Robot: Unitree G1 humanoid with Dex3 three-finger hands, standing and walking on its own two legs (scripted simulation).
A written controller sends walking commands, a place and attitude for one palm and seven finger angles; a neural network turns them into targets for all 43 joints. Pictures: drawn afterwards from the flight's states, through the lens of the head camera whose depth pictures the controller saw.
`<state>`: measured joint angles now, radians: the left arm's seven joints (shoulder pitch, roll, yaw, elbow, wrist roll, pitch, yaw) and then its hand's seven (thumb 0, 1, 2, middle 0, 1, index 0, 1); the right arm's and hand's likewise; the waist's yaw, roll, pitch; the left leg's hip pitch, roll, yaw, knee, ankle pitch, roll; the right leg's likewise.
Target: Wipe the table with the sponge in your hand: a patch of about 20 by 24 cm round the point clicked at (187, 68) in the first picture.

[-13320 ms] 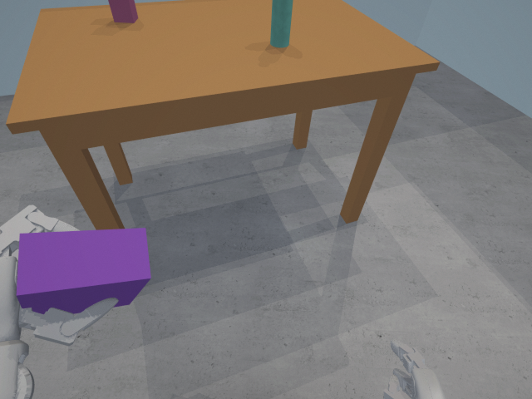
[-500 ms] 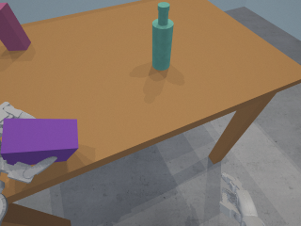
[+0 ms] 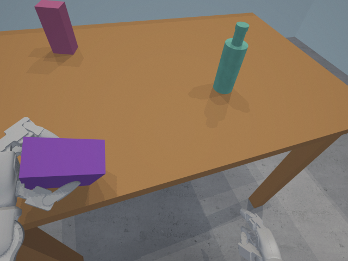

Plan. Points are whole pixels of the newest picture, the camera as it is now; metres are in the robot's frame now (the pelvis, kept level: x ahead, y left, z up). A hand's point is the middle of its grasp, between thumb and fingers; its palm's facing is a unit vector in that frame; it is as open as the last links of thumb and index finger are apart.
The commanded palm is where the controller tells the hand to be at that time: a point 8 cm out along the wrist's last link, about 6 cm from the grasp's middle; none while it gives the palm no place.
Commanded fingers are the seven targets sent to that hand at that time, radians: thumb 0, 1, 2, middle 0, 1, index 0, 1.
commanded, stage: come to a stop and stand still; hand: left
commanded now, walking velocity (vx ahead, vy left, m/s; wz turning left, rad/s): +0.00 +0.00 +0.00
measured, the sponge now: (74, 165) +0.24 +0.21 +0.13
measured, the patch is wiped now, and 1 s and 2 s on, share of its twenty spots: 0.00 0.00 0.00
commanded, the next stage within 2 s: look again from close up in 0.30 s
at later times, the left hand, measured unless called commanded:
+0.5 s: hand (58, 169) +0.22 +0.22 +0.16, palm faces +0.42 -0.83 -0.38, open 10.0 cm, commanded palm +0.16 +0.25 +0.18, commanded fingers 0.00 0.10 1.30 -1.20 -1.60 -1.20 -1.60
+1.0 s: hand (83, 170) +0.22 +0.19 +0.15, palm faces +0.40 -0.84 -0.37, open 10.0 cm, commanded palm +0.16 +0.21 +0.18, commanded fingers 0.00 0.10 1.30 -1.20 -1.60 -1.20 -1.60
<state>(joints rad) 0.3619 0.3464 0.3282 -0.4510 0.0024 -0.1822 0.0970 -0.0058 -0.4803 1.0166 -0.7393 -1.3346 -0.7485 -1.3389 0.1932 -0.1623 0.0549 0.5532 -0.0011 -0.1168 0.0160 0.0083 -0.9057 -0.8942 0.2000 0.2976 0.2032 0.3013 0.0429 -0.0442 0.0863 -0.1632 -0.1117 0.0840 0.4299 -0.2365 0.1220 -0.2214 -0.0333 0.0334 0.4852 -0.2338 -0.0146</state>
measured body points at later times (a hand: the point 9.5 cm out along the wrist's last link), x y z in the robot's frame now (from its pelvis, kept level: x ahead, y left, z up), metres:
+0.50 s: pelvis +0.00 -0.03 +0.00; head +0.02 -0.02 +0.45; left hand +0.19 +0.26 +0.18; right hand +0.21 -0.24 -0.07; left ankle +0.00 +0.03 -0.74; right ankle +0.02 -0.16 -0.74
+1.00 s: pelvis +0.01 -0.07 +0.00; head +0.02 -0.06 +0.45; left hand +0.20 +0.23 +0.17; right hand +0.19 -0.30 -0.07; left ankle +0.00 +0.02 -0.74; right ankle +0.02 -0.16 -0.74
